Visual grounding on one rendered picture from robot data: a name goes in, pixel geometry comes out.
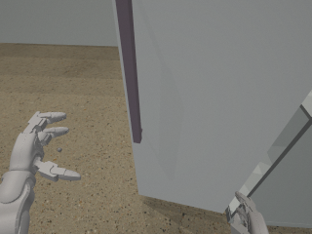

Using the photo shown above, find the fridge door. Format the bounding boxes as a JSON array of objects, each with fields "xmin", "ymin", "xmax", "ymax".
[{"xmin": 111, "ymin": 0, "xmax": 312, "ymax": 214}]

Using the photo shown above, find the robot left forearm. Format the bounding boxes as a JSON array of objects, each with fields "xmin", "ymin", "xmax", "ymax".
[{"xmin": 0, "ymin": 170, "xmax": 36, "ymax": 234}]

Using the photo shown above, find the left robot hand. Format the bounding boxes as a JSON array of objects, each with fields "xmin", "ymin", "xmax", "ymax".
[{"xmin": 9, "ymin": 111, "xmax": 81, "ymax": 182}]

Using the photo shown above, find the right robot hand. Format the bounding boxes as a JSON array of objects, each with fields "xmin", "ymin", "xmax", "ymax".
[{"xmin": 230, "ymin": 191, "xmax": 269, "ymax": 234}]

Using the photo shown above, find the handle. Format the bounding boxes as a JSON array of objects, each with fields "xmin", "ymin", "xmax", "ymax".
[{"xmin": 115, "ymin": 0, "xmax": 142, "ymax": 143}]

